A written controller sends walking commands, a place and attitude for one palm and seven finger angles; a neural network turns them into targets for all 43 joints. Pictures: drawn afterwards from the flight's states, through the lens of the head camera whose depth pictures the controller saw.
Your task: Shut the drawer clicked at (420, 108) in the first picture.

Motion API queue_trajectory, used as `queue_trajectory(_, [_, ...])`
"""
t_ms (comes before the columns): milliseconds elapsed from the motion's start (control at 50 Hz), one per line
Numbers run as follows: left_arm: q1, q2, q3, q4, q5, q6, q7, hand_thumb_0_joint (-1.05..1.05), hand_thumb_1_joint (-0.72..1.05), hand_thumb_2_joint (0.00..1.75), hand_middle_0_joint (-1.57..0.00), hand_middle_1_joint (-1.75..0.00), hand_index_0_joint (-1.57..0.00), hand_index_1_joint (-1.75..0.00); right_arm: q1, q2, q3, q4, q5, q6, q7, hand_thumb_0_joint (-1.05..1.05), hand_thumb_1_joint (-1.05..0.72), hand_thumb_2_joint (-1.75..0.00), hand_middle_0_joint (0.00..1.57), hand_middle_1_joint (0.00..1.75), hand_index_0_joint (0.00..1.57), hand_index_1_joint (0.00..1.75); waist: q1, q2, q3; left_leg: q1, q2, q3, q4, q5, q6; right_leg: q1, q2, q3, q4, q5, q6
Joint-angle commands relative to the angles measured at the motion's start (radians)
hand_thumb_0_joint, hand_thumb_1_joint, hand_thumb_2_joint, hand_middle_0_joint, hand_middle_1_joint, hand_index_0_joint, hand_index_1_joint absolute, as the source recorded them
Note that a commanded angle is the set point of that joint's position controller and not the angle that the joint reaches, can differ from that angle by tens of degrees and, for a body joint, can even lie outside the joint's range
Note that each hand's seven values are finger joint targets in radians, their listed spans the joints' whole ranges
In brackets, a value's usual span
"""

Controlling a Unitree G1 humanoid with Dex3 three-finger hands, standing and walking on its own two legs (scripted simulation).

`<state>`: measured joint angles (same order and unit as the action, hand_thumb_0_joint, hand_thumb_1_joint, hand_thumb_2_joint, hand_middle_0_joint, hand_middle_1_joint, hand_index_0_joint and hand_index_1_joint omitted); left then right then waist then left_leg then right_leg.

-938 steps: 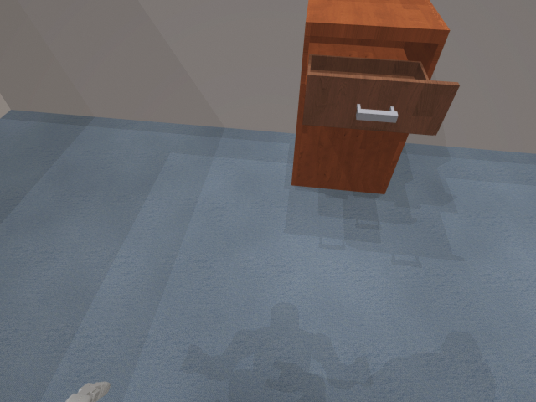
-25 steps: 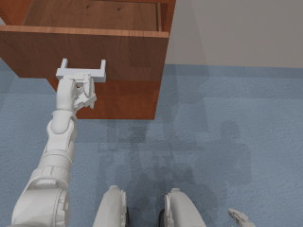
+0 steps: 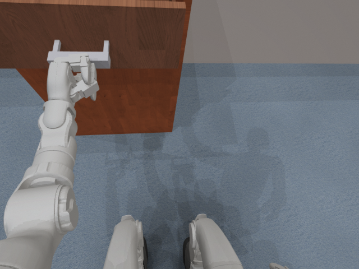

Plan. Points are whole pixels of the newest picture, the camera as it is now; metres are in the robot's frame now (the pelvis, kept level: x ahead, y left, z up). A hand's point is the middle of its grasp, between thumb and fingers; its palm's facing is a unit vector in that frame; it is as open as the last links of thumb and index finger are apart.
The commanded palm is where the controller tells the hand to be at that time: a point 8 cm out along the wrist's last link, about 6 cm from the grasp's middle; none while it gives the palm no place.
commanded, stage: push the drawer shut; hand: left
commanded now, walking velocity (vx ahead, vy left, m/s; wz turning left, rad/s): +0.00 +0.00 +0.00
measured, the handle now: (81, 52) +0.58 +0.18 +0.05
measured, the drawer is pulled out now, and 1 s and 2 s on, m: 0.07 0.00 0.00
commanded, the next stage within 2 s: pull the fist back off the drawer in 0.84 s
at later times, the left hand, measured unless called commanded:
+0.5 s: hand (98, 58) +0.57 +0.14 +0.04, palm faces +0.00 -1.00 -0.06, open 3.1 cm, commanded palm +0.56 +0.17 +0.05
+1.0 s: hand (95, 53) +0.58 +0.15 +0.04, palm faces +0.01 -1.00 -0.08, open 3.0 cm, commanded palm +0.60 +0.16 +0.05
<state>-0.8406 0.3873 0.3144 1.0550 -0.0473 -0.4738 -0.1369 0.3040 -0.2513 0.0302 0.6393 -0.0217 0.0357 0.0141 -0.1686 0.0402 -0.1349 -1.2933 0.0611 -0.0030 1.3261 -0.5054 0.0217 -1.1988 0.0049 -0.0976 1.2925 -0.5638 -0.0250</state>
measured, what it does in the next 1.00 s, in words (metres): stands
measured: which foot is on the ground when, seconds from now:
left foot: down 0.00-1.00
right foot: down 0.00-1.00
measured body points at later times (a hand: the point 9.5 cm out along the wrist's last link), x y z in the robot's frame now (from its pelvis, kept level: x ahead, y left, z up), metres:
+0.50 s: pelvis -0.01 +0.01 -0.01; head +0.18 +0.03 +0.39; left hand +0.56 +0.20 +0.05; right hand -0.02 -0.25 -0.12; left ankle +0.05 +0.11 -0.61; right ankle +0.02 -0.11 -0.61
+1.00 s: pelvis -0.02 +0.00 -0.03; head +0.18 +0.04 +0.37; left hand +0.57 +0.21 +0.05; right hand -0.05 -0.26 -0.12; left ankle +0.05 +0.11 -0.61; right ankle +0.02 -0.11 -0.61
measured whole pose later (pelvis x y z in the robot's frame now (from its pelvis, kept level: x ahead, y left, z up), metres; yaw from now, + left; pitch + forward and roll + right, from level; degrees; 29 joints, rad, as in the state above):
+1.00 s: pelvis -0.02 +0.00 -0.03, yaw -1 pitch +32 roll -7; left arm -1.27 0.62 0.31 1.28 0.07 -0.35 -0.09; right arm 0.36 -0.25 0.08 0.65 -0.06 0.02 0.02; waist -0.28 0.04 -0.10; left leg -1.52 0.07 -0.07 1.43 -0.48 0.01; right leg -1.40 0.01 -0.15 1.37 -0.54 -0.04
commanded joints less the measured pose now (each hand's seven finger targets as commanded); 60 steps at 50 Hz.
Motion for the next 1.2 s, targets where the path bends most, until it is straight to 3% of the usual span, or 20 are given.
queue_trajectory(0, [-0.537,0.232,0.044,-0.182,-0.018,-0.051,0.029,0.0,0.9,0.9,-1.4,-1.6,-1.4,-1.6,0.168,-0.179,-0.064,-0.052,-0.007,-0.01,-0.008,0.0,-0.9,-0.9,0.2,0.3,0.2,0.3,-0.051,0.101,-0.52,0.437,-0.032,-0.066,-0.123,0.245,0.017,0.136,0.036,0.071,-0.193,0.208,0.006])
queue_trajectory(40, [-0.571,0.271,0.064,-0.182,-0.009,-0.053,0.031,0.0,0.9,0.9,-1.4,-1.6,-1.4,-1.6,0.178,-0.188,-0.062,-0.052,-0.01,-0.005,-0.009,0.0,-0.9,-0.9,0.2,0.3,0.2,0.3,-0.054,0.12,-0.545,0.453,-0.029,-0.075,-0.118,0.257,0.015,0.116,0.037,0.065,-0.182,0.208,0.004])
queue_trajectory(100, [-0.614,0.243,0.038,-0.151,-0.001,-0.042,0.038,0.0,0.9,0.9,-1.4,-1.6,-1.4,-1.6,0.186,-0.185,-0.061,-0.044,-0.014,-0.001,-0.004,0.0,-0.9,-0.9,0.2,0.3,0.2,0.3,-0.073,0.134,-0.53,0.46,-0.027,-0.082,-0.113,0.245,0.016,0.075,0.038,0.06,-0.184,0.19,0.004])
queue_trajectory(140, [-0.644,0.288,0.065,-0.137,0.009,-0.04,0.042,0.0,0.9,0.9,-1.4,-1.6,-1.4,-1.6,0.2,-0.195,-0.058,-0.044,-0.018,0.003,-0.005,0.0,-0.9,-0.9,0.2,0.3,0.2,0.3,-0.077,0.13,-0.53,0.459,-0.023,-0.094,-0.115,0.241,0.015,0.059,0.04,0.052,-0.172,0.181,0.002])
queue_trajectory(240, [-0.722,0.281,0.042,-0.106,0.03,-0.025,0.052,0.0,0.9,0.9,-1.4,-1.6,-1.4,-1.6,0.219,-0.196,-0.053,-0.038,-0.024,0.009,0.0,0.0,-0.9,-0.9,0.2,0.3,0.2,0.3,-0.103,0.163,-0.537,0.471,-0.021,-0.106,-0.107,0.229,0.016,0.008,0.041,0.046,-0.168,0.165,0.002])
queue_trajectory(260, [-0.728,0.315,0.066,-0.119,0.034,-0.026,0.056,0.0,0.9,0.9,-1.4,-1.6,-1.4,-1.6,0.225,-0.198,-0.053,-0.038,-0.027,0.01,-0.001,0.0,-0.9,-0.9,0.2,0.3,0.2,0.3,-0.094,0.169,-0.55,0.471,-0.019,-0.107,-0.105,0.246,0.016,0.02,0.041,0.046,-0.162,0.175,0.0])
queue_trajectory(320, [-0.768,0.305,0.052,-0.123,0.042,-0.02,0.061,0.0,0.9,0.9,-1.4,-1.6,-1.4,-1.6,0.236,-0.196,-0.051,-0.037,-0.031,0.012,0.005,0.0,-0.9,-0.9,0.2,0.3,0.2,0.3,-0.105,0.195,-0.579,0.491,-0.018,-0.113,-0.095,0.279,0.017,0.004,0.043,0.044,-0.152,0.193,-0.001])
queue_trajectory(380, [-0.778,0.358,0.085,-0.1,0.051,-0.006,0.065,0.0,0.9,0.9,-1.4,-1.6,-1.4,-1.6,0.25,-0.201,-0.048,-0.035,-0.033,0.018,0.005,0.0,-0.9,-0.9,0.2,0.3,0.2,0.3,-0.106,0.189,-0.577,0.46,-0.017,-0.11,-0.087,0.273,0.018,0.017,0.045,0.046,-0.153,0.191,0.001])
queue_trajectory(440, [-0.822,0.327,0.05,-0.106,0.063,0.0,0.065,0.0,0.9,0.9,-1.4,-1.6,-1.4,-1.6,0.26,-0.2,-0.047,-0.03,-0.036,0.02,0.011,0.0,-0.9,-0.9,0.2,0.3,0.2,0.3,-0.124,0.218,-0.581,0.496,-0.012,-0.123,-0.086,0.287,0.015,-0.025,0.046,0.039,-0.148,0.193,-0.002])
queue_trajectory(520, [-0.822,0.354,0.073,-0.111,0.071,0.008,0.07,0.0,0.9,0.9,-1.4,-1.6,-1.4,-1.6,0.28,-0.201,-0.049,-0.032,-0.039,0.024,0.016,0.0,-0.9,-0.9,0.2,0.3,0.2,0.3,-0.119,0.229,-0.621,0.517,-0.009,-0.128,-0.077,0.34,0.015,-0.019,0.048,0.038,-0.139,0.226,-0.003])
queue_trajectory(620, [-0.894,0.411,0.094,-0.077,0.089,0.028,0.074,0.0,0.9,0.9,-1.4,-1.6,-1.4,-1.6,0.3,-0.203,-0.042,-0.021,-0.04,0.026,0.014,0.0,-0.9,-0.9,0.2,0.3,0.2,0.3,-0.148,0.196,-0.577,0.436,-0.009,-0.117,-0.059,0.291,0.025,-0.01,0.052,0.044,-0.145,0.207,0.001])
queue_trajectory(820, [-1.073,0.353,-0.01,-0.057,0.107,0.043,0.083,0.0,0.9,0.9,-1.4,-1.6,-1.4,-1.6,0.313,-0.204,-0.033,0.007,-0.045,-0.003,0.009,0.0,-0.9,-0.9,0.2,0.3,0.2,0.3,-0.22,0.277,-0.535,0.437,-0.012,-0.133,-0.046,0.187,0.029,-0.13,0.055,0.042,-0.149,0.13,-0.003])
queue_trajectory(860, [-1.093,0.417,0.018,-0.069,0.111,0.044,0.084,0.0,0.9,0.9,-1.4,-1.6,-1.4,-1.6,0.315,-0.211,-0.028,0.007,-0.045,-0.008,0.003,0.0,-0.9,-0.9,0.2,0.3,0.2,0.3,-0.213,0.295,-0.563,0.424,-0.012,-0.131,-0.041,0.175,0.028,-0.113,0.055,0.046,-0.143,0.121,-0.004])
queue_trajectory(920, [-1.124,0.381,-0.024,-0.059,0.113,0.057,0.081,0.0,0.9,0.9,-1.4,-1.6,-1.4,-1.6,0.309,-0.211,-0.023,0.012,-0.043,-0.023,-0.002,0.0,-0.9,-0.9,0.2,0.3,0.2,0.3,-0.232,0.325,-0.552,0.426,-0.01,-0.139,-0.049,0.12,0.029,-0.151,0.054,0.045,-0.143,0.09,-0.005])
queue_trajectory(980, [-1.106,0.435,0.012,-0.06,0.108,0.071,0.075,0.0,0.9,0.9,-1.4,-1.6,-1.4,-1.6,0.309,-0.216,-0.018,0.0,-0.041,-0.026,-0.006,0.0,-0.9,-0.9,0.2,0.3,0.2,0.3,-0.215,0.308,-0.585,0.392,-0.014,-0.126,-0.038,0.121,0.031,-0.099,0.054,0.055,-0.148,0.092,-0.004])
queue_trajectory(1040, [-1.085,0.414,0.008,-0.062,0.101,0.083,0.064,0.0,0.9,0.9,-1.4,-1.6,-1.4,-1.6,0.306,-0.216,-0.019,-0.006,-0.04,-0.03,-0.002,0.0,-0.9,-0.9,0.2,0.3,0.2,0.3,-0.199,0.332,-0.597,0.412,-0.014,-0.132,-0.045,0.13,0.026,-0.099,0.054,0.049,-0.145,0.098,-0.008])
queue_trajectory(1080, [-1.045,0.441,0.035,-0.046,0.095,0.097,0.057,0.0,0.9,0.9,-1.4,-1.6,-1.4,-1.6,0.305,-0.217,-0.016,-0.012,-0.038,-0.028,0.0,0.0,-0.9,-0.9,0.2,0.3,0.2,0.3,-0.183,0.302,-0.585,0.379,-0.014,-0.128,-0.051,0.109,0.025,-0.068,0.055,0.053,-0.15,0.084,-0.008])
queue_trajectory(1140, [-1.019,0.421,0.029,-0.042,0.085,0.107,0.051,0.0,0.9,0.9,-1.4,-1.6,-1.4,-1.6,0.297,-0.217,-0.015,-0.021,-0.035,-0.03,0.001,0.0,-0.9,-0.9,0.2,0.3,0.2,0.3,-0.18,0.276,-0.55,0.35,-0.013,-0.125,-0.06,0.084,0.026,-0.065,0.055,0.054,-0.156,0.067,-0.005])
queue_trajectory(1160, [-1.011,0.446,0.053,-0.071,0.082,0.104,0.051,0.0,0.9,0.9,-1.4,-1.6,-1.4,-1.6,0.298,-0.219,-0.017,-0.025,-0.035,-0.03,0.001,0.0,-0.9,-0.9,0.2,0.3,0.2,0.3,-0.169,0.289,-0.571,0.365,-0.01,-0.126,-0.063,0.086,0.025,-0.064,0.054,0.051,-0.151,0.069,-0.005])
queue_trajectory(1180, [-0.979,0.423,0.044,-0.071,0.078,0.107,0.047,0.0,0.9,0.9,-1.4,-1.6,-1.4,-1.6,0.297,-0.216,-0.018,-0.029,-0.033,-0.03,0.004,0.0,-0.9,-0.9,0.2,0.3,0.2,0.3,-0.161,0.278,-0.582,0.367,-0.012,-0.122,-0.067,0.097,0.024,-0.049,0.055,0.055,-0.156,0.076,-0.005])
